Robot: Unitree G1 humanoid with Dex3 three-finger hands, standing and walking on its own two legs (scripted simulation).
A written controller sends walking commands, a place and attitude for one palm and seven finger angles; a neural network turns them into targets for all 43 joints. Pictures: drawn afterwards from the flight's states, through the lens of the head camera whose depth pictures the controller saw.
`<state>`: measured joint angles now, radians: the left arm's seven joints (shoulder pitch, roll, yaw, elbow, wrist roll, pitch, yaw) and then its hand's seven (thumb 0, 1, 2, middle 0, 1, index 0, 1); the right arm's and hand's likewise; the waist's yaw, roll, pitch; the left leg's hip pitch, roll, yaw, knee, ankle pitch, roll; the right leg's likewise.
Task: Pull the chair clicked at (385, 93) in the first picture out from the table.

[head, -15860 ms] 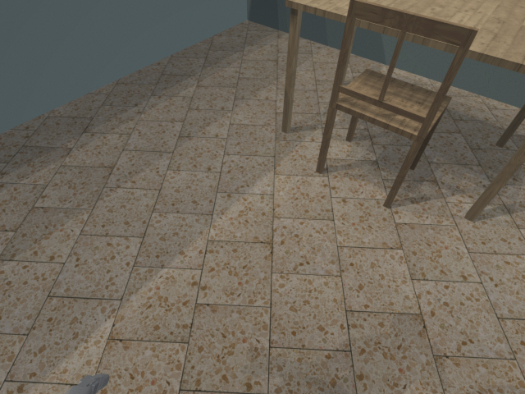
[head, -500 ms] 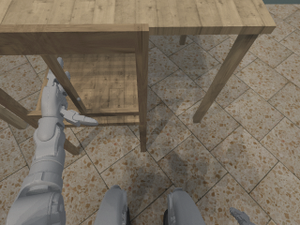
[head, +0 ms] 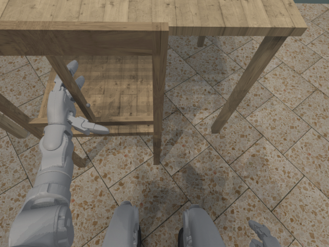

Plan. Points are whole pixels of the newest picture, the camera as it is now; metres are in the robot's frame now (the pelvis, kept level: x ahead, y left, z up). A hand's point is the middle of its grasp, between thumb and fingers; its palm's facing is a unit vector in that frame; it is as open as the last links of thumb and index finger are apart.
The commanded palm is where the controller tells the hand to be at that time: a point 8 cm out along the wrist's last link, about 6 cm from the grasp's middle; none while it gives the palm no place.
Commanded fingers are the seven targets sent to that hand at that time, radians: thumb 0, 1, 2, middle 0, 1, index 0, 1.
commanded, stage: hook a spindle and tug to test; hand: left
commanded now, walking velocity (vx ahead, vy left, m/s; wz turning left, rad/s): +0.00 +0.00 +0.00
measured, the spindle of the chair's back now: (76, 94) +0.47 +0.22 +0.03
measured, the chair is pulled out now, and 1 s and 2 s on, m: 0.00 0.03 0.10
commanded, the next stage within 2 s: step backward, pulling the chair out in 1.26 s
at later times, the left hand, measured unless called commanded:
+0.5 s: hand (86, 104) +0.44 +0.19 +0.03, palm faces +0.09 -1.00 -0.04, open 8.4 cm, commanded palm +0.41 +0.23 +0.03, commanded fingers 0.00 0.79 0.85 -0.50 -1.45 -0.50 -1.45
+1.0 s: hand (89, 113) +0.41 +0.18 +0.03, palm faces +0.06 -1.00 -0.03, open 5.2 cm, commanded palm +0.38 +0.23 +0.03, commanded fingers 0.00 0.90 0.90 -0.50 -1.45 -0.50 -1.45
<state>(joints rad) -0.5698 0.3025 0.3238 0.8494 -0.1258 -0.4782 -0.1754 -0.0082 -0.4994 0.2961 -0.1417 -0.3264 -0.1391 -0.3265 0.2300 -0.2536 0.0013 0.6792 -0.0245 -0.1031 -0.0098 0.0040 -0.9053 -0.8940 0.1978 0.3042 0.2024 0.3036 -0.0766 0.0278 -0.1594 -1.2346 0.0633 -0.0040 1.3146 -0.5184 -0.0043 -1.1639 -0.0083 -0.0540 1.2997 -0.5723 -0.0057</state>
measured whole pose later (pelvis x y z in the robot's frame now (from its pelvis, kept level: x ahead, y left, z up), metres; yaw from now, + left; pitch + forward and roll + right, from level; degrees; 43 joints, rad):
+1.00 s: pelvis +0.02 +0.00 +0.01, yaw +0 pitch +24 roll -2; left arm -0.35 0.24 0.27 0.65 -0.15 -0.49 -0.15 0.01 0.80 0.83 -0.42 -1.40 -0.39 -1.45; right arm 0.22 -0.24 -0.01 0.67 -0.02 -0.08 0.01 0.00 -0.91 -0.89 0.20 0.30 0.20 0.30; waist -0.06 0.02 -0.17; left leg -1.15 0.07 0.01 1.27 -0.54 0.00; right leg -1.08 0.00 -0.04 1.25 -0.59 0.00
